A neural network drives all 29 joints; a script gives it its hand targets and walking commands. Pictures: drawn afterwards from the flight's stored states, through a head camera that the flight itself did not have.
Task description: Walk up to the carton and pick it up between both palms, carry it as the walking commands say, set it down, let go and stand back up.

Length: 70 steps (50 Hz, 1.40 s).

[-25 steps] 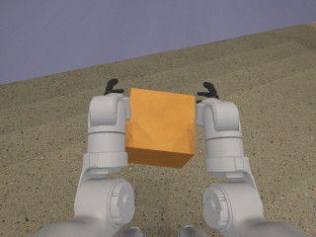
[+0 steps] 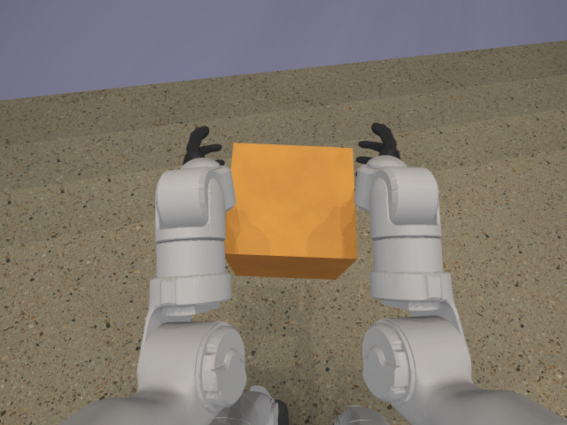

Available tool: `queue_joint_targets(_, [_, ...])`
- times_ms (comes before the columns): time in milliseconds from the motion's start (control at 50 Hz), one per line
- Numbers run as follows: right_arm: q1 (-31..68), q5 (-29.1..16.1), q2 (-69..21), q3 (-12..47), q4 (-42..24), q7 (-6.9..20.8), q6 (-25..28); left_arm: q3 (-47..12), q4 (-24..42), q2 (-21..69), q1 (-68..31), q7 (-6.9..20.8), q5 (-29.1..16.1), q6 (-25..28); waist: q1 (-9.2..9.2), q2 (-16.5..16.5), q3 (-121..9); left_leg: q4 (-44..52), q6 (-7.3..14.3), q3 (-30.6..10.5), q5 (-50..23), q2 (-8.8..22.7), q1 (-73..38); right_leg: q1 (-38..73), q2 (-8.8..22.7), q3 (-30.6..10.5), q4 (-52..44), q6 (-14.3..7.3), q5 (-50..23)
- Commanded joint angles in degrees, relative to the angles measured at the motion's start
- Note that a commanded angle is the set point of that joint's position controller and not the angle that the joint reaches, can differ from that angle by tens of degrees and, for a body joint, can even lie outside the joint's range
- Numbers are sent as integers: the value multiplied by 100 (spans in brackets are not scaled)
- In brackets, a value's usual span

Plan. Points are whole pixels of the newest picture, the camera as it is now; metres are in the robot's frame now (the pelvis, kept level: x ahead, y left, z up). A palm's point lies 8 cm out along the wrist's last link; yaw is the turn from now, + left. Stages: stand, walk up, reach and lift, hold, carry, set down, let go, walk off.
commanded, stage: carry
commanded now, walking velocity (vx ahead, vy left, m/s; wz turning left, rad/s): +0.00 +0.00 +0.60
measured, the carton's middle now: (289, 217) +0.39 -0.01 +0.02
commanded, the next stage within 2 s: none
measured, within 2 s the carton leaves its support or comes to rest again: neither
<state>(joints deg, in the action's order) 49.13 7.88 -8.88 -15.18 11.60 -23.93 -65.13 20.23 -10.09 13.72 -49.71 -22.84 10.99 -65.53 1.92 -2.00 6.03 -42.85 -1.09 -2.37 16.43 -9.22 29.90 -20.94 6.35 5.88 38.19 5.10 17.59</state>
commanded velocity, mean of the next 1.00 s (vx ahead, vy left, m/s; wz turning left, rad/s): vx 0.00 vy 0.00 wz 0.60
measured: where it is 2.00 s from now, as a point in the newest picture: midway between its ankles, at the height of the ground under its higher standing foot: outside the picture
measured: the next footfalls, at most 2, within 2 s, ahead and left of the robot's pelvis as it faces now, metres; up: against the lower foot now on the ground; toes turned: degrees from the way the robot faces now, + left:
left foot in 0.24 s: +0.07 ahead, +0.12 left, +0.00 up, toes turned +5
right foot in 0.52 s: +0.07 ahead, +0.00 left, +0.00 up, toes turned +25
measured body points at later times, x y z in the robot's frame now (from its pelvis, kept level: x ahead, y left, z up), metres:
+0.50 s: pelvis +0.00 +0.06 -0.01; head +0.12 +0.11 +0.42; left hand +0.34 +0.32 +0.07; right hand +0.44 +0.10 +0.08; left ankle +0.03 +0.12 -0.71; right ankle +0.02 -0.06 -0.70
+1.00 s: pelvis +0.01 +0.11 -0.01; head +0.09 +0.15 +0.44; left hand +0.28 +0.41 +0.09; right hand +0.43 +0.21 +0.11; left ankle +0.02 +0.18 -0.71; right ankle +0.04 -0.02 -0.71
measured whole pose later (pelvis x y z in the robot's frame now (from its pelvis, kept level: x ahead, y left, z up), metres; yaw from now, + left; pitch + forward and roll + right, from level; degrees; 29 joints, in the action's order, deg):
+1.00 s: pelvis +0.01 +0.11 -0.01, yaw +32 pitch +4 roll +0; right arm 47.4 7.9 -11.4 -16.2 4.0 -22.1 -62.7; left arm 18.4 2.1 17.6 -41.4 -21.6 11.0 -64.4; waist 0.0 -1.2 6.5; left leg -44.9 0.7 -4.3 19.0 -10.2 30.5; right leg -22.2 3.9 4.9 46.0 0.8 27.5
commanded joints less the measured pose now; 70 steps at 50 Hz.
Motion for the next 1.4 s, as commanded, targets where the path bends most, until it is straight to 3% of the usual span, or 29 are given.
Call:
queue_joint_targets(0, [4234,-1799,-5516,2403,-744,1510,157,-2720,231,5294,-3940,1145,-1901,131,-112,-635,-3778,1922,118,-2742,-2662,1894,-2164,41,104,1,1381,-255,627])
queue_joint_targets(40, [4614,-1775,-5635,2320,-642,1557,173,-2971,352,5432,-4654,1111,-1974,179,-213,-1382,-3745,2256,-1039,-3464,-6169,1876,-3744,-975,-997,22,1433,-73,2971])
queue_joint_targets(80, [5105,-1860,-5656,2274,-727,1617,269,-3005,634,5487,-5266,1162,-2107,308,-577,-1697,-4246,1634,-3166,-1207,-8218,877,-2424,1570,-839,632,-1139,-399,2924])
queue_joint_targets(100, [4867,-1804,-5554,2383,-888,1616,342,-2940,680,5456,-5049,1203,-2106,323,-746,-861,-4248,42,-3707,-129,-6740,113,-695,2935,-345,842,-2322,-687,1673])
queue_joint_targets(120, [3977,-1874,-5618,2517,-1085,1624,299,-2881,815,5555,-4203,1218,-2121,350,-718,3225,-4725,-4767,-2869,-235,785,311,142,2546,2525,-920,-2346,-1340,-604])
queue_joint_targets(140, [3862,-1846,-5586,2444,-1042,1505,336,-3158,632,5590,-3946,1214,-2353,314,-137,2641,-4203,-4037,-974,-1629,2623,1513,1080,2779,3225,-1913,-410,-1347,-3598])
queue_joint_targets(160, [5213,-2055,-5644,2505,-1065,1400,517,-3341,1168,5414,-5466,1220,-2618,421,-34,1218,-4211,-2255,-302,-1518,2420,1551,934,2722,2692,-1200,441,-1107,-5165])
queue_joint_targets(200, [4320,-1877,-5584,2283,-860,1383,355,-3472,1074,5504,-4560,1126,-2405,230,-41,820,-3865,1600,61,-525,754,1205,-638,1911,1597,-70,1088,-515,-3887])
queue_joint_targets(220, [3267,-1753,-5484,2247,-887,1409,268,-3376,641,5484,-3268,1156,-2234,111,23,129,-4271,1521,181,-1090,-2377,1032,-2917,282,605,-47,2001,-216,-1139])
queue_joint_targets(240, [3779,-1644,-5238,2210,-862,1398,327,-3395,590,5378,-3792,1169,-2240,148,-198,-1352,-4220,808,450,-3058,-7434,2231,-4062,-1587,-419,-105,2975,169,2283])
queue_joint_targets(260, [3488,-1693,-5413,2232,-933,1403,328,-3548,871,5471,-3750,1152,-2317,187,-164,-1845,-4663,636,566,-3582,-9151,2544,-4855,-2100,-690,-394,3598,140,2937])
queue_joint_targets(320, [4069,-1779,-5698,2378,-1168,1405,448,-3850,1495,5600,-5012,1275,-2776,398,-15,-457,-4971,525,174,-2621,-7293,1841,-5131,-2249,-499,-735,3424,65,2067])
queue_joint_targets(420, [3757,-1705,-5637,2492,-1430,1330,541,-3889,1720,5519,-4551,1327,-2868,471,17,-503,-5189,1004,181,-2464,-6539,1689,-4703,-1300,-697,-596,1637,-133,1504])
queue_joint_targets(480, [3667,-1709,-5593,2620,-1531,1299,479,-3656,1625,5453,-4062,1394,-2769,422,-152,-560,-5063,703,-594,-1862,-6391,1329,-2715,1166,-517,-571,-627,-485,988])
queue_joint_targets(520, [3458,-1786,-5625,2765,-1509,1261,374,-3586,1699,5332,-3816,1389,-2696,409,-278,1059,-5363,-833,-1157,-554,-2758,675,-103,4103,1525,-1621,-772,-1185,-3731])
queue_joint_targets(540, [3326,-1878,-5840,2959,-1756,1287,370,-3574,1813,5334,-3578,1419,-2706,426,-206,2429,-5147,-2010,-633,-325,1602,344,1181,4481,2621,-2298,82,-1814,-6649])
queue_joint_targets(560, [4005,-2042,-5822,3095,-1853,1312,393,-3625,1669,5322,-3645,1395,-2614,411,-213,2106,-4686,-1776,-338,-364,1804,891,1531,4294,2731,-2020,352,-1789,-7577])
queue_joint_targets(640, [3047,-2101,-5845,3072,-1171,1473,135,-3343,1610,4896,-2946,1215,-2102,259,-145,1157,-4385,1267,-38,-230,-1345,873,-1082,2484,1245,-167,1161,-685,-5427])
queue_joint_targets(700, [3289,-1957,-5861,2772,-803,1525,186,-3479,1827,4986,-4119,1177,-2179,335,-110,-1340,-4730,588,699,-3211,-9027,2305,-4669,-1438,-794,-421,2737,-88,2538])
queue_joint_targets(880, [3276,-1652,-5592,2593,-959,1364,187,-3457,1396,5106,-3797,1300,-2434,247,-161,-388,-4776,798,-14,-1957,-5362,1463,-2726,1108,-453,-742,-379,-460,817])
queue_joint_targets(940, [3245,-1699,-5709,2784,-1132,1309,172,-3491,1698,5001,-3957,1359,-2561,301,-230,1662,-4856,-641,-304,-473,-1513,679,164,3812,1609,-1489,152,-1230,-5174])
queue_joint_targets(980, [3451,-1875,-5781,2962,-1291,1349,171,-3521,1626,5047,-3619,1342,-2421,285,-229,1743,-4418,-286,-216,-174,1113,754,752,3890,2200,-1365,393,-1400,-6137])
queue_joint_targets(1040, [3012,-1825,-5798,2873,-835,1424,101,-3372,1521,4820,-3564,1243,-2162,225,-75,754,-4416,958,125,-1000,-2655,1174,-1882,1765,948,-208,1302,-630,-3799])
queue_joint_targets(1100, [3128,-1641,-5602,2622,-567,1412,105,-3419,1256,4916,-3932,1172,-2167,239,-104,-964,-4400,993,277,-3451,-8599,2031,-4421,-1010,-949,-414,2145,-138,2614])
queue_joint_targets(1160, [3301,-1638,-5646,2594,-619,1406,148,-3440,1190,4964,-4043,1207,-2272,257,-98,-679,-4467,1059,94,-2727,-7193,1603,-4341,-641,-795,-602,1259,-281,1739])
queue_joint_targets(1220, [3467,-1695,-5544,2564,-592,1434,167,-3422,1357,4954,-4207,1247,-2312,288,-284,-832,-4490,883,-1067,-1607,-5884,1090,-1767,2149,-359,-448,-1043,-661,1049])
queue_joint_targets(1280, [3218,-1695,-5693,2721,-704,1372,111,-3316,1298,4934,-3958,1257,-2290,283,-188,2209,-4301,-1582,-455,-535,1504,658,766,3682,2549,-1815,-211,-1722,-4918])
queue_joint_targets(1340, [3111,-1802,-5715,2818,-547,1445,54,-3268,1214,4804,-3557,1160,-1998,221,-176,1284,-3853,728,33,-441,616,886,-323,2739,1683,-559,556,-990,-4688])
queue_joint_targets(1380, [2937,-1692,-5677,2623,-251,1482,73,-3287,1146,4804,-3798,1141,-1950,233,-73,43,-3996,915,404,-2526,-5081,1791,-3181,-20,30,-123,2027,-290,-540])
